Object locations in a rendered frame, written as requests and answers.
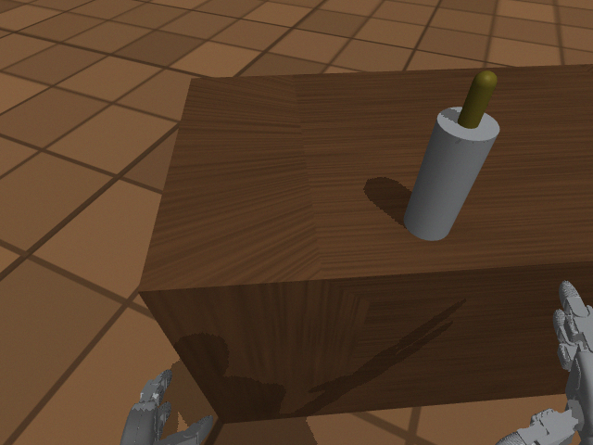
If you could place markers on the left robot hand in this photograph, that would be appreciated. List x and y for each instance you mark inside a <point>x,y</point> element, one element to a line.
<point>145,422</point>

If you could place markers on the bottle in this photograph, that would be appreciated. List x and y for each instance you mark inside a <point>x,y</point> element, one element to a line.
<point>459,144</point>

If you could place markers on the right robot hand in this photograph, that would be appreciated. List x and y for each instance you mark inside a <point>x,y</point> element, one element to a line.
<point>574,330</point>

